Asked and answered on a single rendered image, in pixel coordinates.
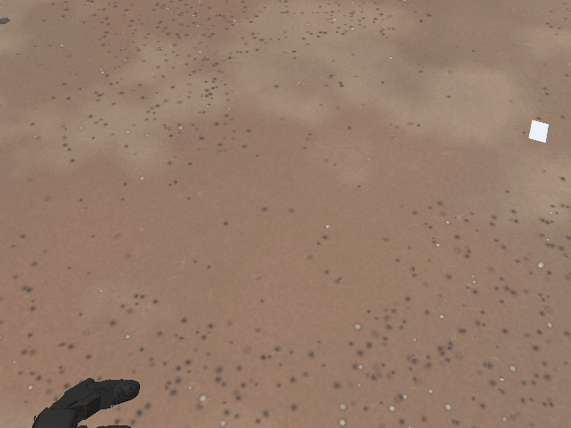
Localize robot left hand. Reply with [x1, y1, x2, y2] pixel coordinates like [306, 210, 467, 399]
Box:
[32, 378, 140, 428]

